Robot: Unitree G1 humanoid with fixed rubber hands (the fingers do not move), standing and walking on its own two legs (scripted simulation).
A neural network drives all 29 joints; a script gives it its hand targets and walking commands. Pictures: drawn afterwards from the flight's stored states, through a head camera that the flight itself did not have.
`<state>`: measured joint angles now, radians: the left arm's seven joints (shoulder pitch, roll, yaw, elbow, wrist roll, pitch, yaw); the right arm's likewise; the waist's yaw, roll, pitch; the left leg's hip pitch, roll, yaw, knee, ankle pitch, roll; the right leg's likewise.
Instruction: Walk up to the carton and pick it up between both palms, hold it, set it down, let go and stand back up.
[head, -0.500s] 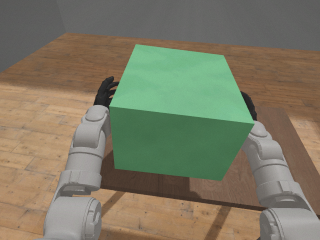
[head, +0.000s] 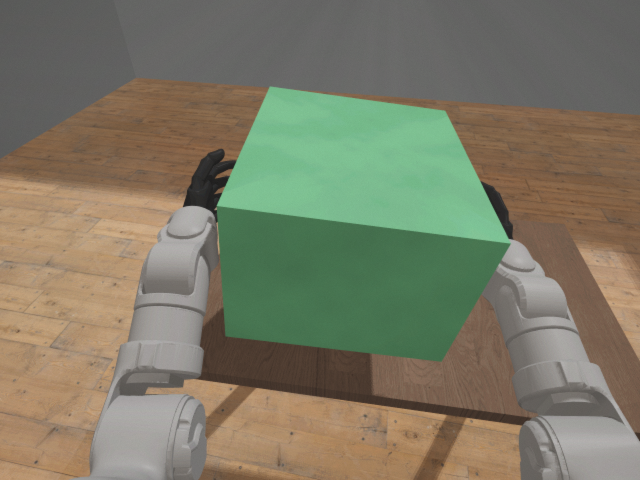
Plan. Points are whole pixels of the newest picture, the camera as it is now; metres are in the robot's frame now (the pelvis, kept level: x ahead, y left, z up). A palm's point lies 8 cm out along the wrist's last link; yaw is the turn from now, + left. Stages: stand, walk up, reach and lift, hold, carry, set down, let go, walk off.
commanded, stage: hold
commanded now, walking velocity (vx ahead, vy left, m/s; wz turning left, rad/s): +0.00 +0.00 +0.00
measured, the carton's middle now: (347, 211) +0.44 +0.01 +0.16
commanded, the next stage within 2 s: none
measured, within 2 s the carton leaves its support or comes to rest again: neither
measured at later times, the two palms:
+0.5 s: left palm (197, 208) +0.38 +0.19 +0.21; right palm (493, 239) +0.38 -0.17 +0.17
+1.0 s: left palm (196, 207) +0.38 +0.19 +0.21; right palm (492, 238) +0.38 -0.17 +0.17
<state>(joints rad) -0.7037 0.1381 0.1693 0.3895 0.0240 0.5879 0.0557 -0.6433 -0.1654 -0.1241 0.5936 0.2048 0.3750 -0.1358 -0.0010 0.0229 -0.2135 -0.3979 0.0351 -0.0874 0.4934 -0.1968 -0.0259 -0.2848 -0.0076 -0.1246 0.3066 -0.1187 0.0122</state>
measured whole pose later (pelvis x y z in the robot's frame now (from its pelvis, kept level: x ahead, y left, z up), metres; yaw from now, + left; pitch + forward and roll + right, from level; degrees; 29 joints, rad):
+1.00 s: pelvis +0.00 +0.00 +0.00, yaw +0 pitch +6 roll -3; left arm -0.70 0.12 0.20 0.31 0.06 0.65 0.03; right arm -0.64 -0.17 -0.12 0.53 0.23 0.44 -0.15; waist 0.00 0.02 -0.21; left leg -0.39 0.03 -0.09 0.49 -0.20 -0.02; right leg -0.28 -0.01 -0.12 0.31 -0.12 0.01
